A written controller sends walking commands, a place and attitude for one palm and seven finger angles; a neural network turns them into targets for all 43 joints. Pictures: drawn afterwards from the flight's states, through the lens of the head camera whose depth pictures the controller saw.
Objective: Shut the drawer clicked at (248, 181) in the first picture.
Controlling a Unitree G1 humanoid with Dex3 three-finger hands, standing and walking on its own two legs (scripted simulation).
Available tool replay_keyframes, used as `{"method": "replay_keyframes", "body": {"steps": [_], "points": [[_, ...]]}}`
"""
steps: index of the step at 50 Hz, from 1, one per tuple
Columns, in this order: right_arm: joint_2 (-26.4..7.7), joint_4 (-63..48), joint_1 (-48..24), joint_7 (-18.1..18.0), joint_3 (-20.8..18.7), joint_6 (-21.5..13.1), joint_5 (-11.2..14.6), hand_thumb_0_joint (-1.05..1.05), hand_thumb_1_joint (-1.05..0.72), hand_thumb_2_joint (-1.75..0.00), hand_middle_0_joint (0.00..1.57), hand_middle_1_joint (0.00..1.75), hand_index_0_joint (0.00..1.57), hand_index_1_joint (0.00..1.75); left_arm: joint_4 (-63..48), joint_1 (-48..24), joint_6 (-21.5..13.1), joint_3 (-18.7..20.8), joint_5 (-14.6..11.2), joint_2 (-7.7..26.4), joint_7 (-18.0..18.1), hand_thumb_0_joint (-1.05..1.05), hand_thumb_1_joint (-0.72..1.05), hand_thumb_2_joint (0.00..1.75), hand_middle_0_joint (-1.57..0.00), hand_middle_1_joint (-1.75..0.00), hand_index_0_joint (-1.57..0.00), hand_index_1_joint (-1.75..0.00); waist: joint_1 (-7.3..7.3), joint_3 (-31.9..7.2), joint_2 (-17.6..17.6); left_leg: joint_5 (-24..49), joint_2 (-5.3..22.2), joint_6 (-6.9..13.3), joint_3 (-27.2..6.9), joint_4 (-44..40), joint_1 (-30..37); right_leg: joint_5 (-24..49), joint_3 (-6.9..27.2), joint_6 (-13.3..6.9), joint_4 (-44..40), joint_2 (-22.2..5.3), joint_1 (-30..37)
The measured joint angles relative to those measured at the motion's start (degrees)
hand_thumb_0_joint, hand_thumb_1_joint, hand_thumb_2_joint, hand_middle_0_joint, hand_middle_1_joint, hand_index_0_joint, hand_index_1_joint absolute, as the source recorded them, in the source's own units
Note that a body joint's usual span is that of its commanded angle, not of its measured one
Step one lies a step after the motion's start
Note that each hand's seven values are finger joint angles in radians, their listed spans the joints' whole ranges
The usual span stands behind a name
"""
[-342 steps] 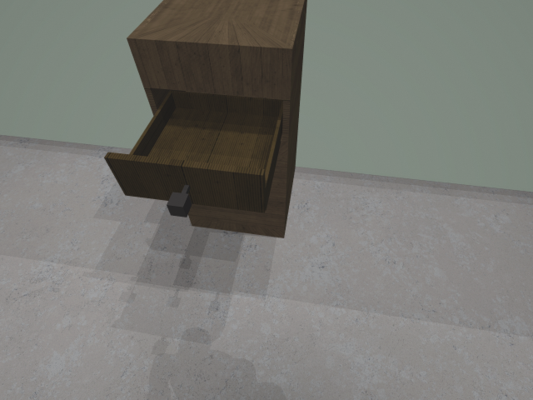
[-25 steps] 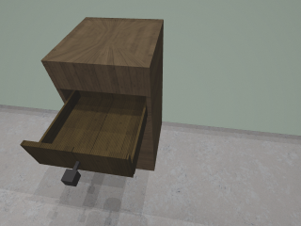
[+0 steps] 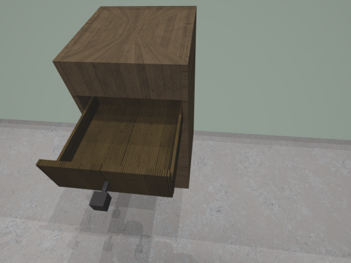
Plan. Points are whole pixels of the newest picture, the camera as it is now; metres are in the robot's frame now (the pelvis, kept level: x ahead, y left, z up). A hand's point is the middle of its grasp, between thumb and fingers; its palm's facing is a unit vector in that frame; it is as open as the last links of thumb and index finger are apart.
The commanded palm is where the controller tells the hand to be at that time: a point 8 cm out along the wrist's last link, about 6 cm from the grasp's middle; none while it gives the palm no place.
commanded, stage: shuffle to correct the standing spot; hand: left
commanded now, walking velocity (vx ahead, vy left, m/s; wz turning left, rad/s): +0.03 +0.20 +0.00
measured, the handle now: (103, 194) +0.31 +0.25 -0.11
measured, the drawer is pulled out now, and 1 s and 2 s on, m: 0.30 0.30 0.30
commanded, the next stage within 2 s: come to a stop and stand still in 0.04 s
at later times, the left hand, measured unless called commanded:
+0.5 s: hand out of the picture +0.01 +0.20 -0.16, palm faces -0.03 -0.98 -0.21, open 7.3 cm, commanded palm none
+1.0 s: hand out of the picture -0.01 +0.20 -0.16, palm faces -0.03 -0.97 -0.22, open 7.4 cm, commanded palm none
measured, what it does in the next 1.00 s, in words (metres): steps on the spot: left foot, then right foot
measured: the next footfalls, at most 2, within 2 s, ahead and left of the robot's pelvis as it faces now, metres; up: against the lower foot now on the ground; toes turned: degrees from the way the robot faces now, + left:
left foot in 0.14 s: +0.03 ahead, +0.17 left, +0.00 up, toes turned -2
right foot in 0.36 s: +0.02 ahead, -0.02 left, +0.00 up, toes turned -6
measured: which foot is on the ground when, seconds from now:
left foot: up 0.00-0.12, down 0.14-1.00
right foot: down 0.00-0.14, up 0.16-0.34, down 0.36-1.00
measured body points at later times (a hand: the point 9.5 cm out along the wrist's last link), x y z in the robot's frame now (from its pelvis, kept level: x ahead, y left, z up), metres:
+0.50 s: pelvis +0.00 +0.04 +0.01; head +0.00 +0.02 +0.46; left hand +0.01 +0.26 -0.15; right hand -0.01 -0.18 -0.16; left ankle +0.00 +0.18 -0.73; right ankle -0.02 -0.02 -0.73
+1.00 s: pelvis +0.00 +0.04 +0.01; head +0.01 +0.01 +0.46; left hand -0.01 +0.25 -0.14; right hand -0.03 -0.16 -0.16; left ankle +0.00 +0.18 -0.72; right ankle -0.02 -0.02 -0.73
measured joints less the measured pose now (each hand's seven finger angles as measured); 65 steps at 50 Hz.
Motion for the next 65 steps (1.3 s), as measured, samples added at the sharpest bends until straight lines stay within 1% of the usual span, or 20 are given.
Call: {"method": "replay_keyframes", "body": {"steps": [3, 6, 7, 8, 11, 13, 16, 18, 20, 22, 24, 26, 28, 32, 43, 47, 52, 57, 61, 65], "points": [[-0.3, -1.0, -1.9, 0.3, -0.4, 0.1, 0.2, 0.00, -0.91, -0.90, 0.20, 0.29, 0.20, 0.30, -0.9, 0.3, 0.2, 0.6, 0.4, 0.2, 0.4, 0.01, 0.90, 0.90, -0.20, -0.30, -0.21, -0.30, 0.64, 0.4, -1.8, -4.4, 0.0, -1.0, -3.3, 5.1, -3.1, 1.0, 0.8, 0.7, -1.1, -1.8, -0.2], [-0.5, -2.6, -2.9, 0.7, -0.5, -1.7, 0.7, 0.00, -0.91, -0.90, 0.20, 0.29, 0.20, 0.30, -1.4, 0.9, 1.1, 0.9, 0.4, 1.5, -0.1, 0.01, 0.90, 0.90, -0.20, -0.30, -0.21, -0.30, 0.77, 0.7, -4.3, 3.6, 1.9, -1.6, -4.3, -6.5, 0.3, 0.8, 2.5, 2.0, 0.3, -3.4, -1.5], [-0.9, -3.0, -2.9, 0.6, -0.5, -2.5, 0.7, 0.00, -0.91, -0.90, 0.20, 0.29, 0.20, 0.30, -1.6, 1.1, 1.6, 0.9, 0.3, 1.8, -0.4, 0.01, 0.90, 0.90, -0.20, -0.30, -0.21, -0.30, 0.51, 0.5, -4.4, 8.3, 2.6, -1.5, -4.1, -9.0, 0.9, -0.2, 2.7, 1.2, 2.4, -3.4, -2.6], [-0.9, -3.1, -3.1, 0.4, -0.6, -2.8, 0.6, 0.00, -0.91, -0.90, 0.20, 0.29, 0.20, 0.30, -1.3, 0.7, 2.1, 1.1, 0.1, 2.3, -0.6, 0.01, 0.90, 0.90, -0.20, -0.30, -0.21, -0.30, 0.44, 0.7, -5.1, 9.4, 2.2, -1.8, -3.5, -7.8, 0.4, -3.8, 2.9, 0.4, 6.2, -3.6, -4.0], [-0.4, -3.1, -3.5, 0.2, -0.3, -2.2, 0.0, 0.00, -0.91, -0.90, 0.20, 0.29, 0.20, 0.30, -0.9, 0.3, 3.1, 1.5, 0.0, 3.0, -0.6, 0.01, 0.90, 0.90, -0.20, -0.30, -0.21, -0.30, 0.64, 0.5, -5.5, 7.1, 2.3, -1.8, -1.8, -6.3, 0.5, -8.4, -0.1, -1.4, 19.3, -1.9, -8.4], [-0.1, -2.5, -3.1, 0.1, 0.1, -2.1, -0.4, 0.00, -0.91, -0.90, 0.20, 0.29, 0.20, 0.30, -0.6, 0.3, 2.8, 1.4, -0.1, 2.8, -1.0, 0.01, 0.90, 0.90, -0.20, -0.30, -0.21, -0.30, 0.31, -0.3, -4.7, 7.0, 2.5, -1.5, -1.6, -7.1, 1.0, -7.7, -3.6, -2.0, 21.5, -1.0, -8.5], [0.4, -1.0, -2.4, -0.1, 0.7, -2.4, -0.7, 0.00, -0.91, -0.90, 0.20, 0.29, 0.20, 0.30, -0.6, 1.2, 1.4, 0.5, -0.1, 2.0, -1.8, 0.01, 0.90, 0.90, -0.19, -0.30, -0.20, -0.30, 0.18, -1.4, -3.4, 7.2, 2.6, -1.4, -1.3, -7.8, 1.4, -6.6, -7.6, -2.3, 11.6, 0.3, -3.7], [1.0, 0.1, -1.7, -0.3, 1.1, -2.7, -0.4, 0.00, -0.91, -0.90, 0.20, 0.29, 0.20, 0.30, -0.3, 2.2, 0.2, -0.3, -0.2, 1.2, -2.0, 0.01, 0.91, 0.90, -0.19, -0.30, -0.20, -0.30, 0.29, -2.1, -3.1, 6.2, 2.5, -1.8, -0.7, -6.3, 1.0, -2.9, -8.0, -2.8, 1.0, 1.1, 0.9], [1.0, 2.0, -1.7, -0.9, 0.9, -2.4, 0.1, 0.00, -0.92, -0.90, 0.20, 0.29, 0.20, 0.30, 1.1, 2.6, -0.4, -1.3, -0.3, -0.6, -2.0, 0.01, 0.91, 0.90, -0.19, -0.30, -0.20, -0.30, -0.26, -1.8, -0.9, 4.7, 3.7, -1.6, -1.8, -5.0, 1.4, -1.5, -8.8, -5.2, -0.4, 2.6, 2.3], [1.0, 3.7, -0.9, -1.0, 1.1, -2.4, 0.3, 0.00, -0.93, -0.90, 0.20, 0.29, 0.20, 0.30, 2.3, 3.5, -0.8, -2.2, -0.5, -2.0, -2.3, 0.01, 0.91, 0.90, -0.19, -0.30, -0.20, -0.30, -0.93, -2.3, 0.0, 4.0, 4.1, -1.2, -2.7, -5.9, 2.4, -0.5, -9.5, -6.4, -2.7, 3.4, 4.0], [1.6, 5.4, -0.1, -1.0, 1.7, -2.7, 0.4, 0.01, -0.94, -0.90, 0.20, 0.29, 0.20, 0.30, 3.5, 4.2, -1.1, -2.6, -0.6, -2.7, -2.1, 0.01, 0.91, 0.90, -0.19, -0.30, -0.20, -0.30, -1.20, -2.4, -0.3, 6.5, 4.6, -1.0, -3.3, -8.1, 4.1, 0.6, -9.7, -6.8, -5.2, 4.3, 5.5], [2.7, 7.1, 0.5, -1.2, 2.3, -3.4, 0.6, 0.00, -0.93, -0.90, 0.20, 0.29, 0.20, 0.30, 5.0, 4.3, -1.2, -2.8, -0.9, -2.8, -2.1, 0.02, 0.92, 0.90, -0.20, -0.30, -0.20, -0.30, -1.52, -2.2, -1.5, 7.0, 5.0, -2.5, -3.4, -10.8, 5.7, 1.5, -9.7, -6.8, -7.2, 4.7, 6.6], [3.7, 8.6, 1.3, -1.4, 2.9, -4.0, 0.8, 0.00, -0.93, -0.90, 0.20, 0.29, 0.20, 0.30, 6.0, 4.2, -1.2, -2.9, -1.2, -2.8, -2.1, 0.02, 0.92, 0.90, -0.20, -0.30, -0.21, -0.30, -1.41, -1.9, -2.7, 7.6, 5.1, -3.3, -3.3, -12.9, 6.9, 2.4, -9.5, -6.8, -9.3, 5.0, 7.7], [4.7, 10.9, 2.3, -1.9, 3.5, -4.6, 1.0, 0.00, -0.92, -0.90, 0.20, 0.29, 0.20, 0.30, 7.2, 3.9, -1.5, -3.2, -1.5, -3.4, -2.1, 0.02, 0.92, 0.90, -0.20, -0.30, -0.21, -0.30, -0.91, -0.9, -3.3, 8.9, 5.5, -3.4, -3.1, -15.5, 8.4, 4.1, -9.3, -6.9, -12.5, 5.5, 9.4], [5.4, 12.1, 2.7, -2.3, 3.5, -4.4, 1.2, 0.00, -0.91, -0.90, 0.20, 0.29, 0.20, 0.30, 8.3, 4.3, -1.7, -3.3, -1.4, -4.1, -1.7, 0.01, 0.91, 0.90, -0.20, -0.30, -0.20, -0.30, -0.90, -1.1, -1.9, 10.4, 5.5, -3.5, -3.1, -18.1, 10.3, 5.4, -9.3, -7.0, -14.9, 5.6, 11.2], [4.2, 8.3, 1.9, -1.7, 2.6, -3.6, 0.5, 0.00, -0.91, -0.90, 0.20, 0.29, 0.20, 0.30, 6.0, 4.2, -2.2, -4.1, -1.3, -4.1, -1.5, 0.01, 0.91, 0.90, -0.20, -0.30, -0.21, -0.30, -1.71, -0.4, 0.6, 8.4, 6.0, -2.6, -4.5, -12.4, 5.9, 4.9, -10.6, -6.7, -12.8, 6.0, 8.8], [2.0, 6.6, 1.1, -1.2, 1.5, -2.8, 0.5, 0.00, -0.91, -0.90, 0.20, 0.29, 0.20, 0.30, 4.8, 5.1, -1.9, -3.2, -1.1, -3.7, -0.9, 0.01, 0.90, 0.90, -0.20, -0.30, -0.21, -0.30, -1.50, -1.9, 2.7, 5.3, 5.3, -1.0, -6.7, -4.8, 2.8, 4.5, -10.8, -6.5, -12.2, 6.6, 8.0], [1.3, 6.5, 0.8, -1.4, 1.4, -3.5, 0.6, 0.00, -0.91, -0.90, 0.20, 0.29, 0.20, 0.30, 4.3, 4.5, -1.2, -2.6, -1.1, -2.1, -0.8, 0.01, 0.90, 0.90, -0.20, -0.30, -0.21, -0.30, -1.85, -3.1, 1.3, 3.0, 4.4, -1.6, -6.7, -7.5, 4.7, 2.7, -11.0, -5.6, -10.0, 5.6, 7.5], [1.4, 7.0, 0.0, -1.6, 2.0, -4.2, 0.7, 0.00, -0.91, -0.90, 0.20, 0.29, 0.20, 0.30, 3.4, 2.9, -1.6, -2.6, -1.3, -1.4, -0.8, 0.01, 0.90, 0.90, -0.19, -0.30, -0.20, -0.30, -0.97, -2.6, -0.5, 4.1, 3.2, -0.5, -5.5, -9.2, 5.9, 2.6, -10.0, -4.7, -10.0, 4.4, 7.7], [1.6, 7.2, -1.1, -1.7, 2.3, -4.4, 0.7, 0.00, -0.91, -0.90, 0.20, 0.29, 0.20, 0.30, 2.7, 1.5, -1.5, -2.6, -1.3, -1.2, -0.8, 0.01, 0.91, 0.90, -0.20, -0.30, -0.20, -0.30, -0.81, -1.9, -1.3, 4.6, 2.2, 0.3, -4.9, -10.4, 6.7, 2.7, -9.4, -3.8, -10.2, 3.5, 7.9]]}}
